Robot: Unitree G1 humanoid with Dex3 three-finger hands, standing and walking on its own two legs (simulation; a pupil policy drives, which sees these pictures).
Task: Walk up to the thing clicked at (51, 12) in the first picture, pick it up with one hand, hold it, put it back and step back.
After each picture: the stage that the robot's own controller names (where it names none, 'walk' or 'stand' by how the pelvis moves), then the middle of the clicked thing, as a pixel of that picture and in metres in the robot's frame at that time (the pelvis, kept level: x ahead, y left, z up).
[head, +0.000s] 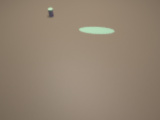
stand; (50, 12) +1.96 +0.43 -0.72
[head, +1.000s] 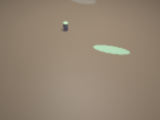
walk; (65, 26) +1.83 +0.17 -0.70
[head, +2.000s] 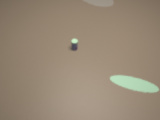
walk; (74, 44) +1.20 +0.06 -0.70
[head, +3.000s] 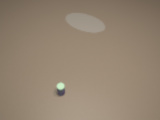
walk; (60, 89) +0.72 +0.14 -0.71
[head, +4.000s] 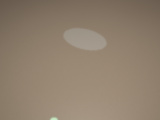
walk; out of the picture +0.46 +0.22 -0.71
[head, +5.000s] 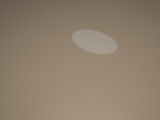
stand; out of the picture +0.36 +0.18 -0.70
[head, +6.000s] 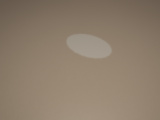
stand; out of the picture +0.33 +0.19 -0.73
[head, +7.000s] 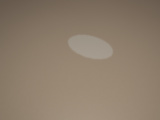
stand; out of the picture +0.34 +0.19 -0.73
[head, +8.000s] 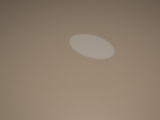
stand; out of the picture +0.33 +0.19 -0.73
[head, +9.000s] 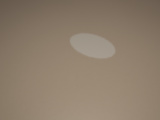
stand; out of the picture +0.32 +0.19 -0.73
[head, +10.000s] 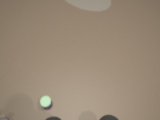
go down; (46, 102) +0.37 +0.19 -0.57
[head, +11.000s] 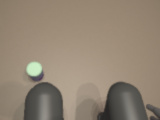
go down; (35, 72) +0.42 +0.22 -0.32
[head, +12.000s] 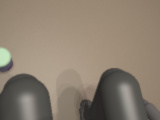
close in; (2, 60) +0.40 +0.24 -0.25
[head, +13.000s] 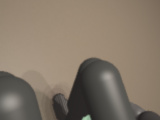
close; out of the picture +0.40 +0.27 -0.22
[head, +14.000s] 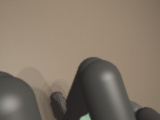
close; out of the picture +0.39 +0.27 -0.22
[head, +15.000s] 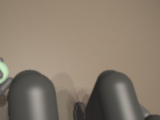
lift; out of the picture +0.32 +0.26 -0.16
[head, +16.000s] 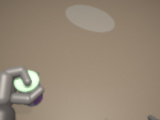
lift; (30, 89) +0.32 +0.18 +0.01
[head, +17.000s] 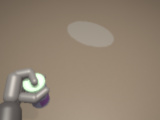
hold; (37, 91) +0.32 +0.17 +0.00
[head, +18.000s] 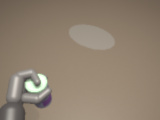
hold; (39, 91) +0.32 +0.16 +0.00
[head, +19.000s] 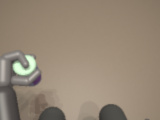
crouch; (28, 72) +0.38 +0.19 -0.07
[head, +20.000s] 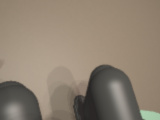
lower; out of the picture +0.43 +0.25 -0.18
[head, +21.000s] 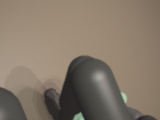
lower; out of the picture +0.43 +0.29 -0.23
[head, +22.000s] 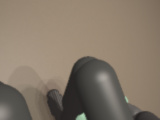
lower; out of the picture +0.42 +0.29 -0.23
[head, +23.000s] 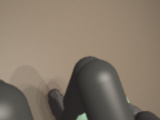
lower; out of the picture +0.42 +0.29 -0.22
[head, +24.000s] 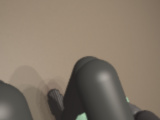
lower; out of the picture +0.42 +0.29 -0.22
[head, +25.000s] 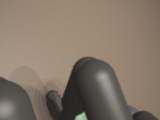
open; out of the picture +0.41 +0.26 -0.23
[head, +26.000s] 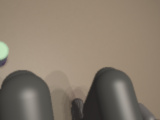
stand; out of the picture +0.42 +0.24 -0.25
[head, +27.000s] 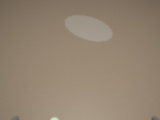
stand; out of the picture +0.37 +0.16 -0.62
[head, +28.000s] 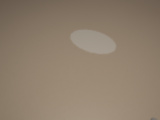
stand; out of the picture +0.38 +0.18 -0.67
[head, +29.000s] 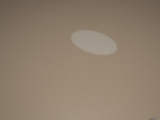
stand; out of the picture +0.37 +0.17 -0.67
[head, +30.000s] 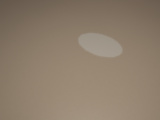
stand; out of the picture +0.39 +0.17 -0.72
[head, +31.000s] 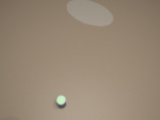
walk; (61, 102) +0.45 +0.12 -0.71
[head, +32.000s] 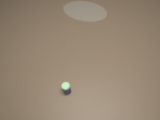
walk; (66, 88) +0.62 +0.19 -0.70
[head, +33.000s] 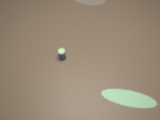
walk; (61, 54) +0.95 +0.20 -0.69
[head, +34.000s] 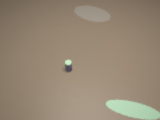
stand; (68, 66) +1.00 +0.16 -0.71
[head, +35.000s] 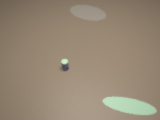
stand; (65, 65) +1.02 +0.18 -0.72
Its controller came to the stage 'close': yes
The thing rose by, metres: 0.71
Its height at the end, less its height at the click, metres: +0.00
